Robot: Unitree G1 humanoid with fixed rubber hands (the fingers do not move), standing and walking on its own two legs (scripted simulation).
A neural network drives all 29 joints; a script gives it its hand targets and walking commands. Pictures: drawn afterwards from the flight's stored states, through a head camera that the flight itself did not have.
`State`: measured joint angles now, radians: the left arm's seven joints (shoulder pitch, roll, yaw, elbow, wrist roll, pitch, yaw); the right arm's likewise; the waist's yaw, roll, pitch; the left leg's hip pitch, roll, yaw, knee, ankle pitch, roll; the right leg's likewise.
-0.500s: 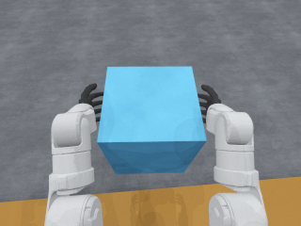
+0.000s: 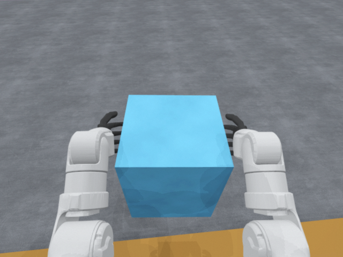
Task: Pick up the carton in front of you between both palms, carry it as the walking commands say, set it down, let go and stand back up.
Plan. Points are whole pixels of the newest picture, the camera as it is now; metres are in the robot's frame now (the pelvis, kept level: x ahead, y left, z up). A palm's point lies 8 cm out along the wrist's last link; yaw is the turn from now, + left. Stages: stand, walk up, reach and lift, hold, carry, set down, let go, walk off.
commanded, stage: carry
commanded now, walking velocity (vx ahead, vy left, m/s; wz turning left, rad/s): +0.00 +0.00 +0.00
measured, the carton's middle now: (171, 159) +0.36 +0.00 +0.05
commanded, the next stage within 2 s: none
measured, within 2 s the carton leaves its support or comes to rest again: neither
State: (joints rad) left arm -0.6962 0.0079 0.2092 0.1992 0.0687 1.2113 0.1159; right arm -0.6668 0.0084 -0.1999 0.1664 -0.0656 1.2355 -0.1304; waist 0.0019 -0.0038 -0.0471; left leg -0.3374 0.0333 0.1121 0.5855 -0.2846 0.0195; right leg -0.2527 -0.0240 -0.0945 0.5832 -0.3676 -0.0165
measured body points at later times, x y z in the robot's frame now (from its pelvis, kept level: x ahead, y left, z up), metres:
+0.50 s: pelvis -0.03 +0.00 +0.00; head -0.05 +0.00 +0.45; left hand +0.33 +0.15 +0.13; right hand +0.32 -0.15 +0.12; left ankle +0.01 +0.11 -0.73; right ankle -0.04 -0.10 -0.73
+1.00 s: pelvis -0.03 -0.01 +0.00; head -0.06 +0.00 +0.45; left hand +0.32 +0.15 +0.13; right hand +0.32 -0.16 +0.13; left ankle +0.01 +0.10 -0.72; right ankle -0.04 -0.10 -0.73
